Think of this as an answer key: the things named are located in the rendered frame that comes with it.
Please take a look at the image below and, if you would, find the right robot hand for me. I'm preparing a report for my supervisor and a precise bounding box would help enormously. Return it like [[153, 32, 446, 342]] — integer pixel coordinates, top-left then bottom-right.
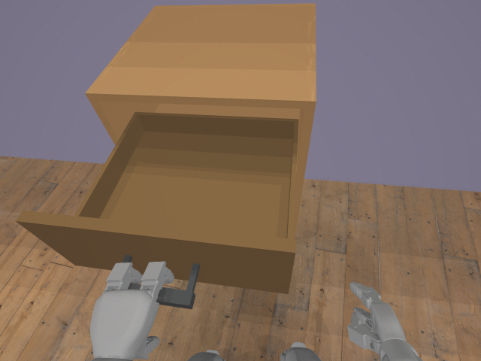
[[347, 282, 406, 354]]

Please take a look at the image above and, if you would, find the handle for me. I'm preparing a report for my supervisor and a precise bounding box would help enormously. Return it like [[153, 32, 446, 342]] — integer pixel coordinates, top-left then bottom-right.
[[113, 255, 200, 309]]

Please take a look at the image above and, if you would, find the right robot shin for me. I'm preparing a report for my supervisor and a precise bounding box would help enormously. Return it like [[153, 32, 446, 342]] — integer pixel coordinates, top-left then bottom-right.
[[291, 342, 306, 348]]

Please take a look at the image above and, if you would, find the left robot hand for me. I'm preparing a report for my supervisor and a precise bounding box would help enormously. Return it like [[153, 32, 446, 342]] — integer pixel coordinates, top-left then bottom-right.
[[90, 261, 174, 360]]

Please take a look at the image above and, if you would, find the cabinet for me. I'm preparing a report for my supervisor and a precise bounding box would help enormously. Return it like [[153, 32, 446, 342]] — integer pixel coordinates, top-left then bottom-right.
[[85, 3, 316, 239]]

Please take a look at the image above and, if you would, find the drawer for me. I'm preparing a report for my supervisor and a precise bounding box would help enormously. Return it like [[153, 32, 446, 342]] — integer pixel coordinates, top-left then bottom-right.
[[16, 112, 299, 294]]

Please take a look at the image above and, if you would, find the robot right forearm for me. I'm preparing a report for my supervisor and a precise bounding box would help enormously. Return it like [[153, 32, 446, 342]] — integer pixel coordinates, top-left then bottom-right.
[[380, 339, 423, 361]]

